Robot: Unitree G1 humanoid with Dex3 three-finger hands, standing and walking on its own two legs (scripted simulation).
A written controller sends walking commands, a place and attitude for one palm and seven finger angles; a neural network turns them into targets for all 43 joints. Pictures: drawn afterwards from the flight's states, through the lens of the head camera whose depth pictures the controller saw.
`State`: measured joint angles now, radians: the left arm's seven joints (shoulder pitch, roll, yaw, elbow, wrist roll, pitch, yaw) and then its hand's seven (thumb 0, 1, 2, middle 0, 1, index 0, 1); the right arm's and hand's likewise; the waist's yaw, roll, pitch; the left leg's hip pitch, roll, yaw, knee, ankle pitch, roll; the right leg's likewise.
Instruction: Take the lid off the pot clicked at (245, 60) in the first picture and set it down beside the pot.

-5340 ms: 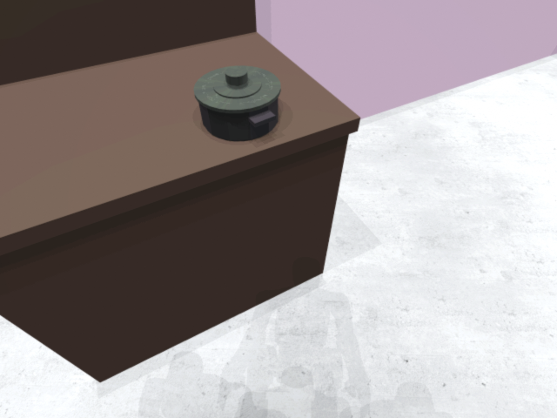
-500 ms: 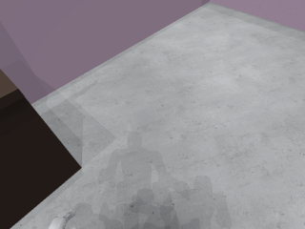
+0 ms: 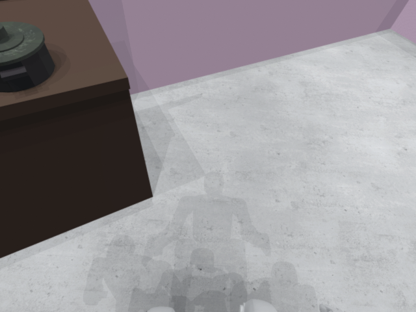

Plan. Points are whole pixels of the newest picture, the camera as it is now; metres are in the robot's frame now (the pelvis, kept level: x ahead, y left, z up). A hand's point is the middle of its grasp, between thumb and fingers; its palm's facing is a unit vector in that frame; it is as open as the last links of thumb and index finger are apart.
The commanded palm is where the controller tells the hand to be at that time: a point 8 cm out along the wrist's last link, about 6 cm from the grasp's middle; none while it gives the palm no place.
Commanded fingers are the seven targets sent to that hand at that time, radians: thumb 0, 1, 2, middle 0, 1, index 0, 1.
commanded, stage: turn to face it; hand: left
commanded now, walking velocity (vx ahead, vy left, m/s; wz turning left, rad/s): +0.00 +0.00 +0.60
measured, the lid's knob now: out of the picture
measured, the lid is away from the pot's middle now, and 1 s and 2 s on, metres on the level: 0.00 0.00 0.00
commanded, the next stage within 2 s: take the last steps up to it in 0.72 s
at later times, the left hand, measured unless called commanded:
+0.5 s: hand out of the picture +0.03 +0.18 -0.14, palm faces +0.31 -0.90 -0.30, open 7.4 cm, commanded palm none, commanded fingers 0.00 0.90 0.90 -0.20 -0.30 -0.20 -0.30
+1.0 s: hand out of the picture -0.03 +0.21 -0.15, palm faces +0.44 -0.86 -0.25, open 7.4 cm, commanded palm none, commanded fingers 0.00 0.90 0.90 -0.20 -0.30 -0.20 -0.30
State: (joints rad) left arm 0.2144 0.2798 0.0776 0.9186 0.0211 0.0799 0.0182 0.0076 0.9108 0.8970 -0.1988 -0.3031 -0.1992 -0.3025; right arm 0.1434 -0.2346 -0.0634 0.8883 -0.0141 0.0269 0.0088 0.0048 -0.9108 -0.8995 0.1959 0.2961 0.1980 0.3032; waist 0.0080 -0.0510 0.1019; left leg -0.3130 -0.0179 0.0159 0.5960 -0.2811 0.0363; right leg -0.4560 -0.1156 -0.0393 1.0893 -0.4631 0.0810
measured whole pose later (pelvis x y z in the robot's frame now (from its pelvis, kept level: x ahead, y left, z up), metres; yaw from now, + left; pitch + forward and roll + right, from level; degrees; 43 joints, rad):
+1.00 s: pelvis +0.01 +0.00 +0.01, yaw +26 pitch -1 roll +0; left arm 0.22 0.22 0.04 0.97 0.02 0.04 0.00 0.01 0.91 0.90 -0.20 -0.30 -0.20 -0.30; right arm 0.20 -0.19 -0.03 0.98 -0.02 0.01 -0.01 0.00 -0.91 -0.90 0.20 0.30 0.20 0.30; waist 0.01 0.01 0.05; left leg -0.19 -0.04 -0.02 0.46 -0.25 0.04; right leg -0.33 -0.05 -0.06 0.76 -0.44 0.04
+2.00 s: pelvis +0.26 +0.16 +0.00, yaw +28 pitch -1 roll +0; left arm 0.19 0.15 0.04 0.97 0.02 -0.06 0.00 0.00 0.91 0.90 -0.20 -0.30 -0.20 -0.30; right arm 0.30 -0.19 -0.05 1.10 -0.02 -0.01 -0.01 0.01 -0.92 -0.90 0.19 0.30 0.20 0.30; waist -0.01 0.06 0.04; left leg -0.36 0.04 0.06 1.03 -0.48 0.01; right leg -0.30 -0.03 -0.13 0.57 -0.26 -0.05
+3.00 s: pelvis +0.28 +0.12 +0.00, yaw +27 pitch -1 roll +1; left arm 0.30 0.18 0.00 0.97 0.02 0.00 0.03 0.00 0.92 0.90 -0.20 -0.30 -0.20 -0.30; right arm 0.32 -0.16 -0.01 1.02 -0.02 0.02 -0.01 0.01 -0.92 -0.90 0.20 0.30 0.20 0.30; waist -0.01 0.00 -0.01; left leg -0.29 0.02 0.04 0.52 -0.23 0.00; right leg -0.23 0.05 -0.06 0.53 -0.29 -0.08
